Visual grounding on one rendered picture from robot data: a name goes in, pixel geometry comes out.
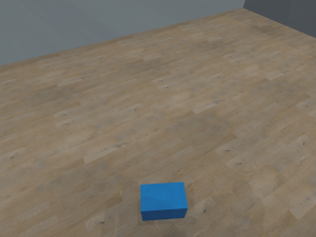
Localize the carton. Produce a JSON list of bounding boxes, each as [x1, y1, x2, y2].
[[140, 182, 188, 221]]

